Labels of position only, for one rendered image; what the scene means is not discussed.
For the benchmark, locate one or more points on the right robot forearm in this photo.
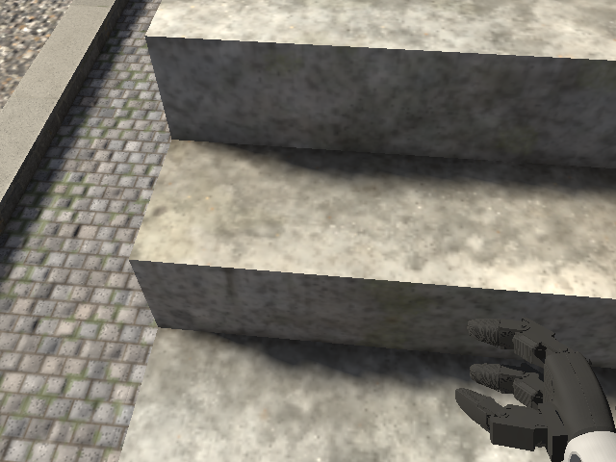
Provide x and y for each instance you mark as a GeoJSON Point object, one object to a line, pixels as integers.
{"type": "Point", "coordinates": [597, 446]}

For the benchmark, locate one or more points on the right robot hand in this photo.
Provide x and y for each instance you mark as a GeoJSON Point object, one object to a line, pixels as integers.
{"type": "Point", "coordinates": [561, 404]}

